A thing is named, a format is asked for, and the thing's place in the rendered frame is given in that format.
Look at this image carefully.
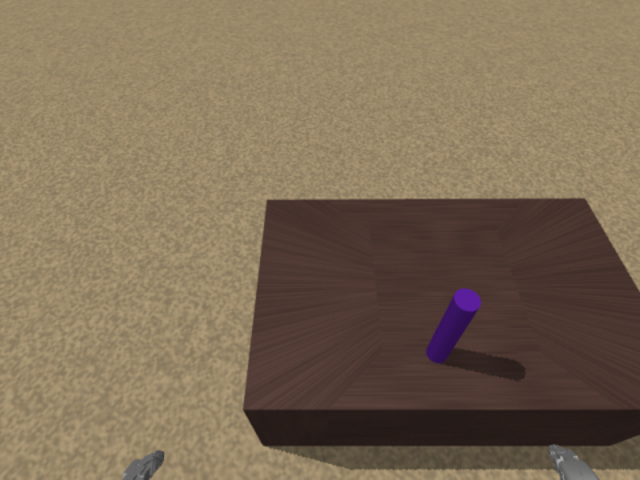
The can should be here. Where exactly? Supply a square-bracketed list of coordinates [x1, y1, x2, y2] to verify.
[426, 289, 481, 363]

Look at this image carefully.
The left robot hand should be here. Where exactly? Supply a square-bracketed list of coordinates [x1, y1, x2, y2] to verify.
[122, 450, 164, 480]

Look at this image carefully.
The right robot hand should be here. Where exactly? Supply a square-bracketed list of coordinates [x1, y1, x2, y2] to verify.
[548, 445, 599, 480]

